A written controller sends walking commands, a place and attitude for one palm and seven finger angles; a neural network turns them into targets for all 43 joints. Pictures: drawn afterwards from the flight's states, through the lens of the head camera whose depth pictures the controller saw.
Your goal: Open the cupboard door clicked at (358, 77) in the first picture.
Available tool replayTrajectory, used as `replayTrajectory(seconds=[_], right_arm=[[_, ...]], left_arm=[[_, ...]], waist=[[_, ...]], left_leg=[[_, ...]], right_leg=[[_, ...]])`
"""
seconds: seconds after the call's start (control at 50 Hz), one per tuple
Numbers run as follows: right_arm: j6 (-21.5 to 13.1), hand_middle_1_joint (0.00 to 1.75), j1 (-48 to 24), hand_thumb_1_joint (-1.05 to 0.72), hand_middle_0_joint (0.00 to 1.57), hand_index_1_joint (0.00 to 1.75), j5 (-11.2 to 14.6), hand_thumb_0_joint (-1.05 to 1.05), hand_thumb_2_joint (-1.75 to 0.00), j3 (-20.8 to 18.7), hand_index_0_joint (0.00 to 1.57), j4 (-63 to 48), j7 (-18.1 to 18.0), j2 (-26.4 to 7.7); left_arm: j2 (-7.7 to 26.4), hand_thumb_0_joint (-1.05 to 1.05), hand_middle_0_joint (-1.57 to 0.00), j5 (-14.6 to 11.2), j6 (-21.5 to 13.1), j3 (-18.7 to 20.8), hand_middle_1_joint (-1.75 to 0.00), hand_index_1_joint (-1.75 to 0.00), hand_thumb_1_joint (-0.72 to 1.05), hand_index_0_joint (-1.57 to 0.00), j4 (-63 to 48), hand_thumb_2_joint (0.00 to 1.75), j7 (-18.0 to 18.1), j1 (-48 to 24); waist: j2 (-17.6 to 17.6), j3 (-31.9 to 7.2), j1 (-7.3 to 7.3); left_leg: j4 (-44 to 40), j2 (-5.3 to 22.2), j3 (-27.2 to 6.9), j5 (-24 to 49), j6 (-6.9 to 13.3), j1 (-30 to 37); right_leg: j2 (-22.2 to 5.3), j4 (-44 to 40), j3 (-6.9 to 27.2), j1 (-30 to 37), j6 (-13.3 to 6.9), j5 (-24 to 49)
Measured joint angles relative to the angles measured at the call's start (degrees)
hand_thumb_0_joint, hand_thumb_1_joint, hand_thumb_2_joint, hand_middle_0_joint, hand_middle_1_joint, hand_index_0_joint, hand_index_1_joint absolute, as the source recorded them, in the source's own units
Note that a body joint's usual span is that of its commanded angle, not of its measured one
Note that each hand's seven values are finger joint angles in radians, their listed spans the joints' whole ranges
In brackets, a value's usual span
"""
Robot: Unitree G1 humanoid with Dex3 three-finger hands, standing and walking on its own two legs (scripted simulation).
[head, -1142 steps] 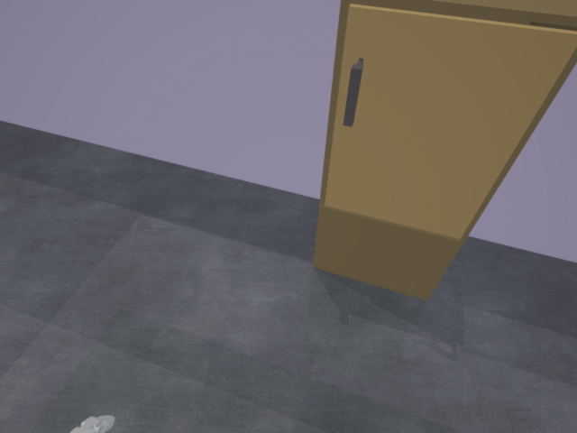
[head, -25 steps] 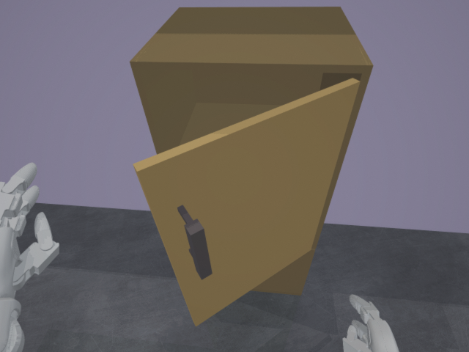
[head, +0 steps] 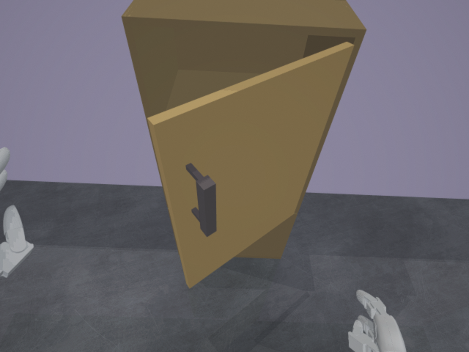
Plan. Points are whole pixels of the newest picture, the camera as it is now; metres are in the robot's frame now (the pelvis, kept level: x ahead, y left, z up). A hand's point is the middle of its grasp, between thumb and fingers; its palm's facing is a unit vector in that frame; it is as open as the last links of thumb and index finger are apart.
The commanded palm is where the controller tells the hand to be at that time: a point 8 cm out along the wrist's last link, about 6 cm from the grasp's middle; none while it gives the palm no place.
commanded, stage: step back with the hand held close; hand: left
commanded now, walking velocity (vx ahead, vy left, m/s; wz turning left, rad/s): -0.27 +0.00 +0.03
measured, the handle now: (200, 200) +0.35 +0.09 +0.07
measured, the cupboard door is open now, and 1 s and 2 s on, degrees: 39 39 39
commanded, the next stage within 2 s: stop stepping back and stand still in 0.48 s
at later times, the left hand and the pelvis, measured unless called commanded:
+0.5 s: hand out of the picture +0.10 +0.30 +0.18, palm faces +0.52 -0.74 -0.43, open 7.5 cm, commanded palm +0.03 +0.31 +0.18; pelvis -0.09 +0.01 +0.00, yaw +2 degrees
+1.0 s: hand out of the picture +0.02 +0.24 +0.17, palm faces +0.43 -0.81 -0.41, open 7.5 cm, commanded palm -0.06 +0.27 +0.18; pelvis -0.20 -0.02 -0.01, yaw -1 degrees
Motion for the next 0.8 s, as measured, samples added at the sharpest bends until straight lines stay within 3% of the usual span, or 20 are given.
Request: replayTrajectory(seconds=[0.1, 0.16, 0.3, 0.36, 0.44, 0.5, 0.6, 0.66, 0.7, 0.74, 0.8], right_arm=[[-2.0, 0.30, 1.7, -0.90, 0.20, 0.30, -0.5, 0.02, -0.90, 0.4, 0.20, -0.1, 0.1, 0.9], [-2.8, 0.30, 1.4, -0.90, 0.20, 0.30, -0.7, 0.02, -0.90, 0.8, 0.20, 1.0, 0.6, 1.3], [-2.6, 0.30, 1.0, -0.90, 0.20, 0.30, -1.2, 0.02, -0.90, 0.6, 0.20, 3.9, 1.5, 1.1], [-2.4, 0.30, 0.4, -0.90, 0.20, 0.30, -1.0, 0.02, -0.90, 0.5, 0.20, 3.9, 1.0, 0.9], [-4.4, 0.30, -0.2, -0.90, 0.20, 0.30, -1.6, 0.02, -0.90, -0.6, 0.20, 4.3, 0.9, 2.3], [-5.8, 0.30, -0.5, -0.90, 0.20, 0.30, -1.8, 0.02, -0.90, -0.2, 0.20, 5.4, 1.8, 3.5], [-7.1, 0.30, -2.1, -0.90, 0.20, 0.30, -2.2, 0.02, -0.90, 1.2, 0.20, 6.2, 2.6, 4.6], [-7.2, 0.30, -3.5, -0.90, 0.20, 0.30, -2.2, 0.01, -0.90, 2.0, 0.20, 4.9, 3.0, 5.2], [-6.6, 0.30, -5.2, -0.90, 0.20, 0.31, -2.2, 0.01, -0.90, 2.6, 0.20, 3.7, 3.4, 5.1], [-5.4, 0.30, -5.0, -0.90, 0.20, 0.31, -2.0, 0.01, -0.90, 2.6, 0.20, 4.8, 3.2, 3.9], [-4.1, 0.30, -0.6, -0.90, 0.20, 0.31, -0.9, 0.01, -0.90, 3.0, 0.20, 5.9, 2.5, 3.3]], left_arm=[[-0.5, 0.02, -0.22, 1.5, -0.9, 0.9, -0.30, -0.30, 0.88, -0.21, 0.6, 0.89, -0.1, -2.1], [-1.7, 0.02, -0.21, 1.4, -1.5, 1.6, -0.30, -0.30, 0.88, -0.21, 0.0, 0.89, -0.2, -2.6], [-2.7, 0.02, -0.21, 0.5, -2.2, -0.8, -0.30, -0.30, 0.88, -0.21, -2.8, 0.89, 0.7, -1.9], [-1.4, 0.02, -0.22, 0.4, -2.4, -0.1, -0.30, -0.30, 0.88, -0.21, -2.7, 0.89, 0.8, -2.9], [0.4, 0.02, -0.22, 0.5, -2.5, 2.8, -0.30, -0.30, 0.88, -0.21, -1.2, 0.89, 0.7, -3.5], [0.0, 0.02, -0.21, -0.3, -2.1, 3.4, -0.30, -0.30, 0.88, -0.21, -2.2, 0.89, 1.5, -2.8], [-1.5, 0.02, -0.21, -1.6, -1.4, 0.6, -0.30, -0.30, 0.89, -0.20, -3.6, 0.89, 1.5, -3.5], [0.3, 0.02, -0.21, -2.4, -1.7, 0.6, -0.30, -0.30, 0.89, -0.20, -4.1, 0.89, 0.5, -3.7], [2.4, 0.02, -0.21, -2.6, -2.5, 2.3, -0.30, -0.30, 0.89, -0.20, -5.2, 0.89, -0.1, -2.3], [2.5, 0.02, -0.21, -2.5, -2.6, 1.2, -0.30, -0.30, 0.89, -0.20, -5.2, 0.89, -1.0, -0.9], [3.4, 0.02, -0.22, -2.3, -1.9, 1.6, -0.30, -0.30, 0.88, -0.21, -5.6, 0.89, -1.3, 2.5]], waist=[[0.1, 0.1, -0.42], [0.5, 0.7, 0.21], [-0.3, 0.1, 0.44], [-1.0, 0.7, 0.00], [0.4, 1.1, -0.35], [0.3, -0.6, 0.72], [0.1, -3.0, 1.37], [-1.2, -3.0, 0.95], [-2.9, -1.8, 1.34], [-0.3, -0.3, 0.89], [-1.8, -2.4, 1.41]], left_leg=[[3.9, -0.6, -0.8, -0.3, 0.6, -3.5], [5.8, 0.0, -0.8, -1.0, 0.4, -5.0], [10.0, -0.1, -1.0, -9.5, -1.6, -6.3], [6.2, 0.0, -0.2, -0.3, -0.2, -6.1], [3.0, 1.7, -1.0, 3.9, 1.1, -6.5], [-1.8, 3.3, -0.6, 7.2, 0.7, -6.7], [-10.8, 4.9, 0.3, 14.3, -0.5, -7.8], [-13.2, 4.3, 1.3, 16.8, -1.7, -9.9], [-7.9, 3.5, 2.8, 12.4, -2.6, -13.7], [0.6, 3.8, 0.8, 3.9, -2.9, -14.4], [6.7, 1.9, 1.9, 1.0, -2.1, -9.9]], right_leg=[[1.3, 6.1, 2.5, -1.4, 0.2, -4.3], [1.7, 7.3, 2.2, -2.5, -0.1, -4.0], [0.9, 5.8, 1.5, -3.9, 0.2, -1.3], [0.6, 6.8, 1.7, -5.3, 0.9, -2.7], [4.6, 28.2, 2.9, -7.7, 1.0, -13.0], [4.7, 32.9, 1.5, -4.5, 0.9, -16.5], [3.5, 19.5, -1.1, 5.9, -0.5, -21.7], [2.7, 2.4, -2.4, 13.0, -2.1, -19.6], [0.9, -4.8, -1.5, 14.8, -2.9, -16.5], [2.5, -2.8, -1.9, 15.3, -2.6, -16.2], [1.6, -0.9, -0.6, 16.3, -2.2, -16.8]])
